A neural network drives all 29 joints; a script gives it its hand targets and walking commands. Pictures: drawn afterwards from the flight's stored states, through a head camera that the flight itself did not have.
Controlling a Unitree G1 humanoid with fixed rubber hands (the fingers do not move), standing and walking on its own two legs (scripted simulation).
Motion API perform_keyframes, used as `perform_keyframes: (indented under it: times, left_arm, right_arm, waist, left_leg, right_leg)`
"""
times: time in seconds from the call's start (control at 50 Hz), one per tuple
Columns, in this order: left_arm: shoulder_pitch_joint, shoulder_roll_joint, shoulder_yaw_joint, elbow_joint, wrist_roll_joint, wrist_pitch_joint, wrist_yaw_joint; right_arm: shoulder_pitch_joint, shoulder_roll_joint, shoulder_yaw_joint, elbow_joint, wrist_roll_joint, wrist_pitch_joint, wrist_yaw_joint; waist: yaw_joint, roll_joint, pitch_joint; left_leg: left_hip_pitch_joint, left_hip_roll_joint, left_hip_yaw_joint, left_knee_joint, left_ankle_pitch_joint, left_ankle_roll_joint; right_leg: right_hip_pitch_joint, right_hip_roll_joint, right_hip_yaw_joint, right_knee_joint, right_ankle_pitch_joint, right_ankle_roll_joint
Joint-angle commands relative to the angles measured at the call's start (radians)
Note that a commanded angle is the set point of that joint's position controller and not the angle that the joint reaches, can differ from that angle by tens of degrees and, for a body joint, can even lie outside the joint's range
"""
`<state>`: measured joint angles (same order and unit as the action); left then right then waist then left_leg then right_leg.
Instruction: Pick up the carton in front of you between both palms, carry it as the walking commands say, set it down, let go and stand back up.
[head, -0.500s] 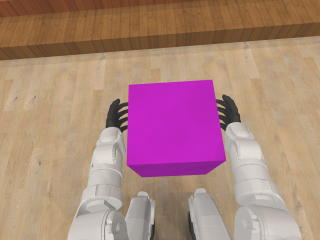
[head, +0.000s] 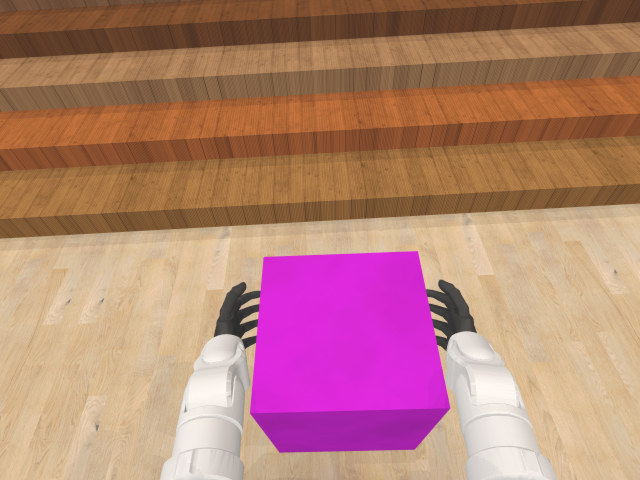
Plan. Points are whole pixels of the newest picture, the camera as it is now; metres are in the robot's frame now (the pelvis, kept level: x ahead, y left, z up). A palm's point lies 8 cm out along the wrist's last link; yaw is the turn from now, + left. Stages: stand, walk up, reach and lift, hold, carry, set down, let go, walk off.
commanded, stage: reach and lift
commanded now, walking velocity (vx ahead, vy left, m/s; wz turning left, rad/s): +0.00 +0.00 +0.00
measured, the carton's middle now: (343, 359) +0.32 +0.00 -0.08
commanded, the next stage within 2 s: hold in 1.22 s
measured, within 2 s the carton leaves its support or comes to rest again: neither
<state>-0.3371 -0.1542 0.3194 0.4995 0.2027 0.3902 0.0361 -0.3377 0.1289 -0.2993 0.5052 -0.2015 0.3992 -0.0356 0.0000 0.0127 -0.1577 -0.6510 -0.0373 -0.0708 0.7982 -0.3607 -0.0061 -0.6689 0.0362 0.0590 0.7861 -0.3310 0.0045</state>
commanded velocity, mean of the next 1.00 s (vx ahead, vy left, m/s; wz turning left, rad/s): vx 0.00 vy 0.00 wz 0.00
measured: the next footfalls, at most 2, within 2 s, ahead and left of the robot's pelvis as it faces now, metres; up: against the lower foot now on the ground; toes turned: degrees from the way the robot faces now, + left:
right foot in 1.94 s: +0.16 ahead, -0.10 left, +0.00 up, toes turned -8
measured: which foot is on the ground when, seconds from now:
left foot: down 0.00-1.00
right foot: down 0.00-1.00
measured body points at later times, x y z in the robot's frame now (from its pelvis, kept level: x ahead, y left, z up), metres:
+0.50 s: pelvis -0.01 +0.00 +0.03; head -0.03 +0.00 +0.48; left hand +0.31 +0.15 +0.06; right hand +0.31 -0.15 +0.05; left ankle +0.02 +0.12 -0.70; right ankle +0.03 -0.12 -0.70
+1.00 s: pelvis +0.01 +0.00 +0.04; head -0.01 +0.00 +0.49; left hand +0.32 +0.15 +0.07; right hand +0.32 -0.15 +0.06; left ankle +0.02 +0.12 -0.70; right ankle +0.03 -0.12 -0.70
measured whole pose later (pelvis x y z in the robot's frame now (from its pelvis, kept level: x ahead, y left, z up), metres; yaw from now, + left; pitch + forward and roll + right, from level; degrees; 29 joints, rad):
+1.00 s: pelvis +0.01 +0.00 +0.04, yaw +0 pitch -5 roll +0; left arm -0.28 -0.16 0.25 0.31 0.29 0.65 -0.02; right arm -0.27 0.15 -0.24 0.30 -0.29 0.66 0.01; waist 0.00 0.01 0.02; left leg -0.08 -0.02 -0.08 0.38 -0.21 0.00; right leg -0.09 0.02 0.06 0.38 -0.19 0.00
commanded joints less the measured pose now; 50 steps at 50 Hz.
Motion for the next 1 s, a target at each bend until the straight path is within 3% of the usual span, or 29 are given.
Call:
perform_keyframes:
  times: [0.0, 0.14, 0.3, 0.34, 0.52, 0.98]
  left_arm:
    - [-0.442, -1.005, -0.606, 0.024, -0.141, 0.037, -0.245]
    - [-0.393, -1.003, -0.634, -0.064, -0.156, 0.132, -0.259]
    - [-0.438, -0.957, -0.497, -0.016, -0.093, 0.202, -0.276]
    - [-0.479, -0.970, -0.498, -0.021, -0.096, 0.199, -0.280]
    - [-0.540, -0.971, -0.510, -0.044, -0.098, 0.193, -0.286]
    - [-0.352, -0.919, -0.576, -0.208, -0.136, 0.245, -0.275]
  right_arm:
    - [-0.459, 1.014, 0.600, -0.011, 0.153, 0.027, 0.250]
    - [-0.417, 0.998, 0.625, -0.103, 0.168, 0.124, 0.263]
    - [-0.461, 0.942, 0.484, -0.052, 0.098, 0.193, 0.282]
    - [-0.504, 0.954, 0.488, -0.061, 0.099, 0.190, 0.288]
    - [-0.566, 0.977, 0.515, -0.090, 0.108, 0.186, 0.295]
    - [-0.365, 0.949, 0.573, -0.246, 0.147, 0.240, 0.266]
  waist:
    - [-0.002, -0.013, -0.342]
    - [-0.003, -0.005, -0.193]
    - [-0.008, 0.001, 0.024]
    - [-0.008, 0.001, 0.009]
    - [-0.001, -0.013, -0.065]
    - [0.001, -0.013, -0.076]
  left_leg:
    - [0.254, -0.067, -0.024, -0.180, 0.325, 0.007]
    - [0.430, -0.050, -0.023, -0.328, 0.347, 0.004]
    - [0.444, -0.035, -0.018, -0.424, 0.135, 0.015]
    - [0.448, -0.033, -0.014, -0.424, 0.121, 0.018]
    - [0.484, -0.037, -0.005, -0.424, 0.141, 0.017]
    - [0.594, -0.051, -0.012, -0.463, 0.391, 0.003]
  right_leg:
    - [0.377, 0.068, 0.035, -0.159, 0.327, -0.011]
    - [0.521, 0.054, 0.027, -0.309, 0.326, -0.008]
    - [0.524, 0.044, 0.013, -0.391, 0.115, -0.018]
    - [0.539, 0.044, 0.009, -0.389, 0.103, -0.021]
    - [0.593, 0.043, 0.005, -0.395, 0.126, -0.015]
    - [0.695, 0.049, 0.024, -0.441, 0.387, 0.002]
